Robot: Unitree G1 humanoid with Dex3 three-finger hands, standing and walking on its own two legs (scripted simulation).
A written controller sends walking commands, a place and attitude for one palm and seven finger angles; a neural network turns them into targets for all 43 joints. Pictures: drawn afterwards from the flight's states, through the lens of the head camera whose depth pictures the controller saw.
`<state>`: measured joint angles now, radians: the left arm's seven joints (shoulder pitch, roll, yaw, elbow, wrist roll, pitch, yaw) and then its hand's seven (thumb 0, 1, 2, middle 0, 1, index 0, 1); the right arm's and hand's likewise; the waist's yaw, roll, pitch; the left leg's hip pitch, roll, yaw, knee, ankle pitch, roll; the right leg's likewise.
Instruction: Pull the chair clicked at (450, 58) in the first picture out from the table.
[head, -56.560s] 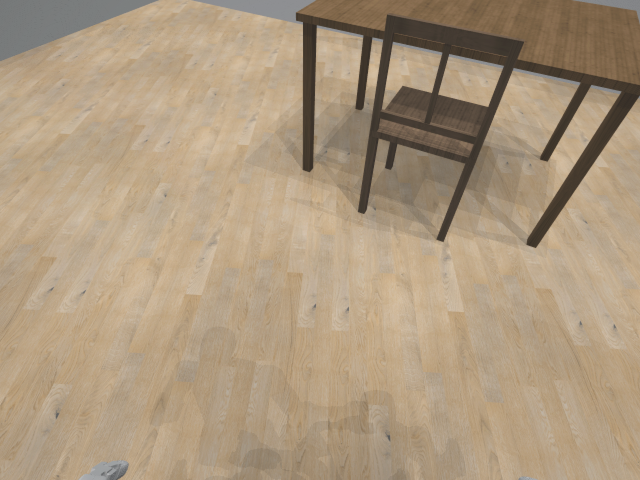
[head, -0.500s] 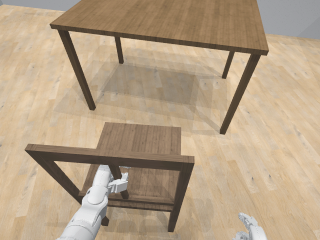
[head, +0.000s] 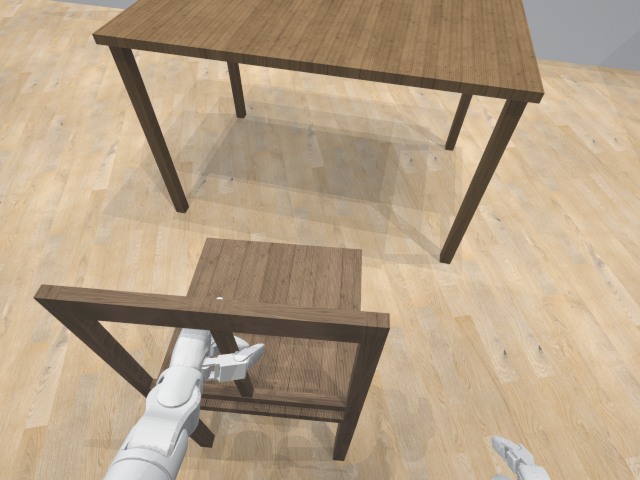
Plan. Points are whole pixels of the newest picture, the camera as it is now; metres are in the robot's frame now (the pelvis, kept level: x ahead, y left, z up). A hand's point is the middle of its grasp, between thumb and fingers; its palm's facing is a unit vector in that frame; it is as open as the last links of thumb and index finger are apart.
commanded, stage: open the thumb and straighten the fingers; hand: left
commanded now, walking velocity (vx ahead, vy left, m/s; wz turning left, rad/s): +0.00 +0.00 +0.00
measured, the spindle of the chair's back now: (235, 364) +0.30 +0.13 -0.10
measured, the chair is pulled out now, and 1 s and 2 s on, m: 0.63 0.63 0.63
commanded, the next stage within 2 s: draw the fingers out of the gap in 0.52 s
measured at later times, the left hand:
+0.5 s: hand (226, 349) +0.30 +0.13 -0.05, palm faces -0.05 -0.98 -0.17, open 16.9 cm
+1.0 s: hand (216, 405) +0.23 +0.14 -0.05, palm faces -0.06 -0.99 -0.15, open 17.5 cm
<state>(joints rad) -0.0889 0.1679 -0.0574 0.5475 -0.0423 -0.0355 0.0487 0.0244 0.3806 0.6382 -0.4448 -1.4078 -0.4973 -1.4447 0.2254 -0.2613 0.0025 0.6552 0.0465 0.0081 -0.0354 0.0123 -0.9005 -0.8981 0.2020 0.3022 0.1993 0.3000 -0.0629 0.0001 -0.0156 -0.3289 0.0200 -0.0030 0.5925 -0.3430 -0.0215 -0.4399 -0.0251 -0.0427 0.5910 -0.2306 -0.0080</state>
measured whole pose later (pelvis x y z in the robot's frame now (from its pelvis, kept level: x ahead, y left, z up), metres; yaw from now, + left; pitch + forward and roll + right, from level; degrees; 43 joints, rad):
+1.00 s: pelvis +0.02 +0.01 -0.03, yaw +2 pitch +9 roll +0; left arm 0.32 0.19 -0.11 -0.01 -0.05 0.22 0.01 -0.02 -0.54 0.20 0.00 0.00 0.00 0.00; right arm 0.25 -0.28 0.03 0.50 0.03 -0.08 -0.08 0.01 -0.90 -0.90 0.20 0.30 0.20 0.30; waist -0.03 0.05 -0.10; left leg -0.49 0.01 -0.04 0.83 -0.49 -0.02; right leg -0.59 -0.05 -0.07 0.82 -0.38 0.00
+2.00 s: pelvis +0.00 +0.01 -0.04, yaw +2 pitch +8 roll -1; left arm 0.64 0.28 0.11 -0.40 -0.27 -0.15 -0.16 -0.02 -0.53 0.21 -0.01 0.00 -0.01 0.00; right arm 0.24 -0.22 0.01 0.53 0.07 -0.19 -0.10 0.02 -0.90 -0.90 0.20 0.30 0.20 0.30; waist 0.01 0.06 -0.12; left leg -0.57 0.01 -0.06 0.97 -0.54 -0.02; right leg -0.65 -0.04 -0.09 0.92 -0.41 0.00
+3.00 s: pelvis +0.03 +0.01 +0.01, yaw +1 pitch -3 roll -1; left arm 0.49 0.34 0.31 -0.42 -0.06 -0.03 0.14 0.01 0.87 0.88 -0.20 -0.30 -0.21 -0.29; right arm 0.19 -0.24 0.00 0.68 0.02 -0.12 -0.08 0.02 -0.90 -0.90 0.20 0.30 0.20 0.30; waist 0.07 0.08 0.03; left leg -0.06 0.02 -0.03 0.47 -0.35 -0.02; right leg -0.16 -0.02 -0.07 0.47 -0.24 0.00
